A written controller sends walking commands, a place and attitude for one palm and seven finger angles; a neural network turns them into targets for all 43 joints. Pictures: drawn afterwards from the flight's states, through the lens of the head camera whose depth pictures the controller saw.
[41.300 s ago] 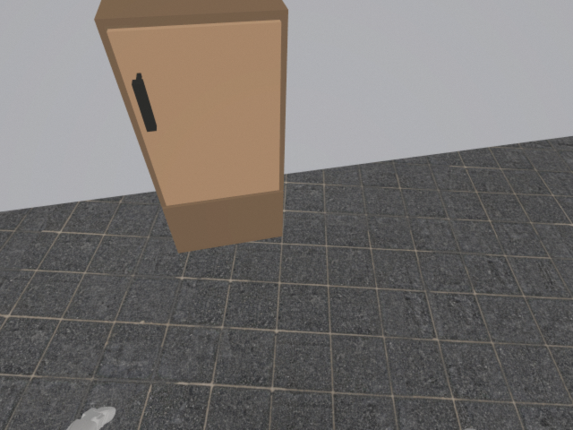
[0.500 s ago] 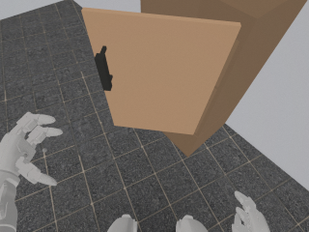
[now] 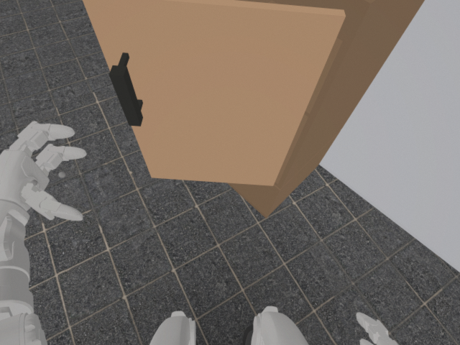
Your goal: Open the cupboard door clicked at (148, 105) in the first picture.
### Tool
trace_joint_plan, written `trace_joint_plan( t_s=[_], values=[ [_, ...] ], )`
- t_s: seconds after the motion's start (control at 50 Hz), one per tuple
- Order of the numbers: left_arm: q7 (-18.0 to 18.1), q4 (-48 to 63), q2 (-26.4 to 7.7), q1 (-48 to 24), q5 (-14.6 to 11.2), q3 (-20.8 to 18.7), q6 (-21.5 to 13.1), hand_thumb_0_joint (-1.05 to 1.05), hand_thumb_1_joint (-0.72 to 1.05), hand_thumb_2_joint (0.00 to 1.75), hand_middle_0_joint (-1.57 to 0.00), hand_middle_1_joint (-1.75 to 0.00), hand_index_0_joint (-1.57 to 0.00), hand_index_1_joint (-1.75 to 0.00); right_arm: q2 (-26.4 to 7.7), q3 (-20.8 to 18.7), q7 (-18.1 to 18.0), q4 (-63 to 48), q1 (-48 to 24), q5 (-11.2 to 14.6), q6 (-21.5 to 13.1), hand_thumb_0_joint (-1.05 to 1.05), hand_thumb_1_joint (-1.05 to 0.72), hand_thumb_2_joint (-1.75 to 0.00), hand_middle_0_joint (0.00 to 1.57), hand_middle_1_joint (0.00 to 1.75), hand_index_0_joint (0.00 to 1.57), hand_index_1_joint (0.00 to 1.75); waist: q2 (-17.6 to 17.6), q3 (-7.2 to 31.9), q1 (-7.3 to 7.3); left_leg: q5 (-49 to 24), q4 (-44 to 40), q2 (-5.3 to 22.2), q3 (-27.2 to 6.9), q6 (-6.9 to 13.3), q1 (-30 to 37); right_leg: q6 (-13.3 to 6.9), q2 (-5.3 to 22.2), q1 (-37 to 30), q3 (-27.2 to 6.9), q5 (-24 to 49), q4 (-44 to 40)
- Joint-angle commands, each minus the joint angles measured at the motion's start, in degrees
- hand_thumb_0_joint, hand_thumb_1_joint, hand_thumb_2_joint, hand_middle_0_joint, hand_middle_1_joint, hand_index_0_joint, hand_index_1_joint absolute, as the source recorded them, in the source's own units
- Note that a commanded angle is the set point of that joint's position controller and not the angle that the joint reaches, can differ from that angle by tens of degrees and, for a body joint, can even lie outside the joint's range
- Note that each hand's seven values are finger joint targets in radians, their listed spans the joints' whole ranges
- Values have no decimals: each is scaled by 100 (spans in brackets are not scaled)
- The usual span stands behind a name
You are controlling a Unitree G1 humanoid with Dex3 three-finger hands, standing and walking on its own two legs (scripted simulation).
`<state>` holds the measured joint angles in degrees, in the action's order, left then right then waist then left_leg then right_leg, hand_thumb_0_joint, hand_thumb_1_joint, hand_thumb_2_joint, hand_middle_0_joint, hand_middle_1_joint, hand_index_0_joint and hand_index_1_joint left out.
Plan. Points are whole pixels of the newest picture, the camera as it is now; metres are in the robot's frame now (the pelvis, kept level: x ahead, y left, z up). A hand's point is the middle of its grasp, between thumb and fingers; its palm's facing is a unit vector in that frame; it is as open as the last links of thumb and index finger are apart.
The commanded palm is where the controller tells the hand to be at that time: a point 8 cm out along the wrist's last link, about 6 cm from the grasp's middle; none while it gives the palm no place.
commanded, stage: move the hooked fingers beside the handle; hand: left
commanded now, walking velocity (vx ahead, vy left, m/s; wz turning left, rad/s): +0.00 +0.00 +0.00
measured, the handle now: (130, 90) +0.58 +0.21 +0.04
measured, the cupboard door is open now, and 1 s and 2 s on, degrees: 42 42 42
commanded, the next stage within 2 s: slide the fingers in behind the handle in 1.84 s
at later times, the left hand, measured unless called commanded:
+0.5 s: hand (68, 139) +0.45 +0.29 +0.05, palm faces -0.06 -1.00 -0.01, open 14.0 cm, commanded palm +0.44 +0.33 +0.05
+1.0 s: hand (90, 101) +0.53 +0.27 +0.05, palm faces -0.06 -1.00 -0.02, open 14.0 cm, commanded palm +0.53 +0.30 +0.05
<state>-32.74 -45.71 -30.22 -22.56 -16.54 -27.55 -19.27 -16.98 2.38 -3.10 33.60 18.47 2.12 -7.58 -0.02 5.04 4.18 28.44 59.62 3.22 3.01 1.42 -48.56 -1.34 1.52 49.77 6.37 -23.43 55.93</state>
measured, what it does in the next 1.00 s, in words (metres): stands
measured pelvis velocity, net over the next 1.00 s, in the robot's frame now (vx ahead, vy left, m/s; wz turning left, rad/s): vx -0.01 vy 0.02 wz -0.04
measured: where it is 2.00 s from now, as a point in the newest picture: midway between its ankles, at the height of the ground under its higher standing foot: outside the picture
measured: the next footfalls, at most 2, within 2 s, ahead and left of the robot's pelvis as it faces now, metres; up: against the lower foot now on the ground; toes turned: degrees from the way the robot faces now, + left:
none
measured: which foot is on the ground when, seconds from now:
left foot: down 0.00-1.00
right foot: down 0.00-1.00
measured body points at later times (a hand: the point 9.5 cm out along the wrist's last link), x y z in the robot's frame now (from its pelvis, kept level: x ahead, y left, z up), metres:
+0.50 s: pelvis -0.01 +0.02 -0.01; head +0.13 +0.05 +0.42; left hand +0.44 +0.34 +0.05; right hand +0.05 -0.26 -0.11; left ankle +0.00 +0.10 -0.67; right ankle +0.03 -0.11 -0.67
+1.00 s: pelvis -0.01 +0.02 -0.02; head +0.17 +0.06 +0.39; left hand +0.53 +0.32 +0.05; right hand -0.03 -0.25 -0.11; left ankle +0.00 +0.10 -0.67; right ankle +0.03 -0.11 -0.67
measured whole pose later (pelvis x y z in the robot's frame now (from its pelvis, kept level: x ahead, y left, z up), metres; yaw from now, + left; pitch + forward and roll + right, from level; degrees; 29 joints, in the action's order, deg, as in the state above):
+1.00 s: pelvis -0.01 +0.02 -0.02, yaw -2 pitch +27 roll -5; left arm -27.9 -70.5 -44.8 -57.6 -4.6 -29.6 -19.7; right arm -16.7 4.5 -1.4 34.5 22.8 -0.4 3.5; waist -1.2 4.3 12.8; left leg 30.1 66.6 4.2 2.2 3.2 -63.6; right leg 0.2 0.8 62.9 6.8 -22.5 58.9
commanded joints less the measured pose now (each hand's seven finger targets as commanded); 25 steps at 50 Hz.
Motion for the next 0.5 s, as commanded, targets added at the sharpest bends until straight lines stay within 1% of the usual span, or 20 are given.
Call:
trace_joint_plan(
  t_s=[0.0, 0.04, 0.08, 0.1, 0.12, 0.14, 0.16, 0.18, 0.2, 0.22, 0.24, 0.28, 0.3, 0.32, 0.34, 0.38, 0.4, 0.44, 0.46, 0.48],
  values=[
    [-28, 1031, -2096, -1792, -67, -698, -581, 0, -50, 30, -30, -120, -30, -120, -969, -441, -82, -562, 490, -35, -111, 0, -90, -90, 20, 30, 20, 30, -697, 2457, -117, -2247, -689, -233, -317, 10, 920, -6, -207, -1712, -591, 1726, -485],
    [-72, 970, -2139, -2030, -39, -661, -650, 0, -50, 30, -30, -120, -30, -120, -975, -439, -67, -520, 518, -40, -59, 0, -90, -90, 20, 30, 20, 30, -774, 2508, -64, -2312, -667, -214, -364, 8, 993, -5, -218, -1604, -560, 1732, -454],
    [-146, 855, -2011, -2238, -41, -504, -660, 0, -50, 30, -30, -120, -30, -120, -975, -447, -70, -490, 568, -36, -12, 0, -90, -90, 20, 30, 20, 30, -853, 2494, 26, -2474, -641, -190, -406, 16, 1140, -29, -256, -1407, -519, 1741, -431],
    [-180, 733, -2003, -2268, -40, -516, -631, 0, -50, 30, -30, -120, -30, -120, -987, -446, -62, -458, 597, -44, 23, 0, -90, -90, 20, 30, 20, 30, -844, 2553, 16, -2451, -650, -184, -404, 8, 1180, -8, -257, -1381, -517, 1713, -458],
    [-199, 572, -2077, -2252, -58, -592, -603, 0, -50, 30, -30, -120, -30, -120, -1010, -459, -63, -444, 602, -41, 53, 0, -90, -90, 20, 30, 20, 30, -738, 2488, 24, -2346, -647, -184, -405, 7, 1094, -1, -249, -1385, -510, 1666, -479],
    [-226, 392, -2015, -2293, -36, -506, -566, 0, -50, 30, -30, -120, -30, -120, -1020, -453, -67, -428, 614, -30, 85, 0, -90, -90, 20, 30, 20, 30, -650, 2402, 63, -2239, -658, -185, -413, 19, 1030, 3, -247, -1305, -501, 1580, -499],
    [-241, 283, -1928, -2446, -13, -385, -526, 0, -50, 30, -30, -120, -30, -120, -1019, -443, -69, -411, 618, -16, 110, 0, -90, -90, 20, 30, 20, 30, -754, 2251, 102, -2187, -673, -183, -419, 19, 1005, -2, -240, -1158, -488, 1508, -507],
    [-251, 271, -1906, -2655, -30, -355, -527, 0, -50, 30, -30, -120, -30, -120, -1020, -441, -74, -419, 648, -28, 129, 0, -90, -90, 20, 30, 20, 30, -669, 2268, 133, -2305, -654, -177, -450, 32, 1028, -21, -256, -1099, -444, 1537, -465],
    [-248, 128, -2067, -2690, 31, -459, -498, 0, -50, 30, -30, -120, -30, -120, -1047, -454, -72, -379, 699, -37, 172, 0, -90, -90, 20, 30, 20, 30, -698, 2393, 110, -2306, -632, -164, -431, 24, 1062, -1, -260, -1117, -473, 1552, -467],
    [-225, -35, -2119, -2673, 82, -459, -472, 0, -50, 30, -30, -120, -30, -120, -1058, -444, -65, -401, 710, -38, 206, 0, -90, -90, 20, 30, 20, 30, -674, 2281, 93, -2251, -652, -170, -462, 11, 979, -10, -253, -1062, -445, 1478, -457],
    [-192, -28, -2062, -2891, 115, -381, -491, 0, -50, 30, -30, -120, -30, -120, -1045, -439, -57, -391, 717, -50, 228, 0, -90, -90, 20, 30, 20, 30, -757, 2282, 137, -2252, -631, -167, -463, 16, 1015, -4, -246, -965, -435, 1464, -442],
    [-129, -223, -2155, -3222, 185, -381, -542, 0, -50, 30, -30, -120, -30, -120, -1059, -425, -56, -362, 767, -66, 284, 0, -90, -90, 20, 30, 20, 30, -669, 2216, 204, -2205, -565, -161, -484, 29, 917, -23, -271, -805, -421, 1361, -387],
    [-86, -244, -2363, -3375, 247, -522, -592, 0, -50, 30, -30, -120, -30, -120, -1077, -427, -52, -327, 818, -85, 321, 0, -90, -90, 20, 30, 20, 30, -672, 2369, 186, -2273, -542, -138, -511, 18, 981, -10, -276, -829, -427, 1390, -363],
    [-71, -244, -2318, -3453, 255, -485, -640, 0, -50, 30, -30, -120, -30, -120, -1066, -431, -40, -339, 817, -92, 344, 0, -90, -90, 20, 30, 20, 30, -768, 2486, 195, -2297, -505, -152, -513, 9, 1030, -5, -268, -812, -438, 1400, -337],
    [-42, -234, -2456, -3452, 287, -589, -693, 0, -50, 30, -30, -120, -30, -120, -1076, -428, -27, -349, 835, -103, 374, 0, -90, -90, 20, 30, 20, 30, -883, 2562, 135, -2380, -501, -146, -531, -11, 1081, -22, -267, -816, -429, 1404, -316],
    [-12, -146, -2338, -3762, 320, -414, -777, 0, -50, 30, -30, -120, -30, -120, -1069, -412, -12, -351, 855, -119, 411, 0, -90, -90, 20, 30, 20, 30, -1096, 2659, 209, -2623, -474, -123, -613, -42, 1335, -46, -291, -552, -373, 1354, -249],
    [5, -133, -2382, -3953, 397, -391, -790, 0, -50, 30, -30, -120, -30, -120, -1086, -414, -6, -285, 917, -129, 449, 0, -90, -90, 20, 30, 20, 30, -1156, 2777, 243, -2774, -466, -80, -673, -76, 1554, -26, -298, -411, -343, 1315, -247],
    [41, -447, -2273, -4077, 411, -306, -730, 0, -50, 30, -30, -120, -30, -120, -1101, -413, 3, -227, 921, -130, 500, 0, -90, -90, 20, 30, 20, 30, -1040, 2587, 343, -2455, -444, -74, -708, -76, 1450, -8, -296, -200, -321, 1104, -288],
    [63, -617, -2406, -4097, 445, -406, -689, 0, -50, 30, -30, -120, -30, -120, -1132, -405, -6, -220, 947, -134, 534, 0, -90, -90, 20, 30, 20, 30, -831, 2561, 354, -2313, -444, -77, -718, -50, 1266, -3, -299, -264, -313, 1065, -275],
    [69, -702, -2514, -4136, 452, -478, -667, 0, -50, 30, -30, -120, -30, -120, -1148, -395, -29, -224, 979, -132, 560, 0, -90, -90, 20, 30, 20, 30, -882, 2597, 356, -2409, -412, -88, -711, -33, 1221, -21, -308, -263, -315, 1112, -235]
  ],
)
